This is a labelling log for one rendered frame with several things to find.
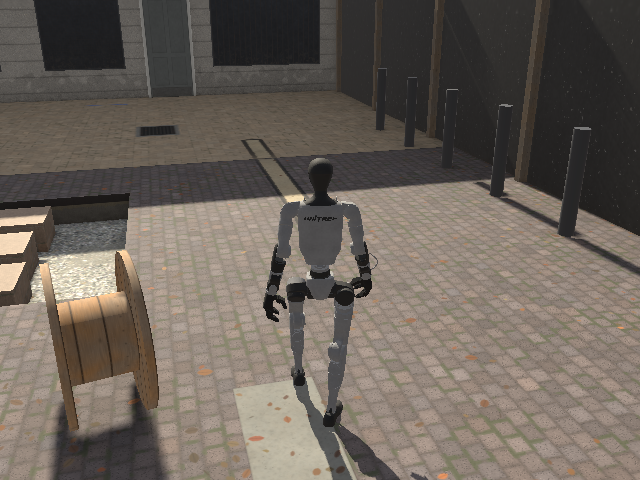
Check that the left robot upper arm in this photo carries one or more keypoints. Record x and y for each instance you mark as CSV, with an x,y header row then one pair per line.
x,y
288,211

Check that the right robot forearm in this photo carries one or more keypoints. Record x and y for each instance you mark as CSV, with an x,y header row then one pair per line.
x,y
364,264

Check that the right robot upper arm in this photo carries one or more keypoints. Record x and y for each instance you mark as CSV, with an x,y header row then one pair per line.
x,y
351,211

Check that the robot right hand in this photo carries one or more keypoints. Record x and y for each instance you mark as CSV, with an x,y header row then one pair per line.
x,y
358,282

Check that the right robot shin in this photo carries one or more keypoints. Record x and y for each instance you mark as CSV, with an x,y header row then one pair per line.
x,y
335,378

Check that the robot left hand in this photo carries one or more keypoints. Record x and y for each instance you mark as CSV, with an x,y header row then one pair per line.
x,y
268,306

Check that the left robot forearm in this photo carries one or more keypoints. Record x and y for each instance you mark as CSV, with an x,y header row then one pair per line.
x,y
276,272

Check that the robot left foot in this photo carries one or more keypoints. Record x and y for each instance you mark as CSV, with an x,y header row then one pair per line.
x,y
299,379

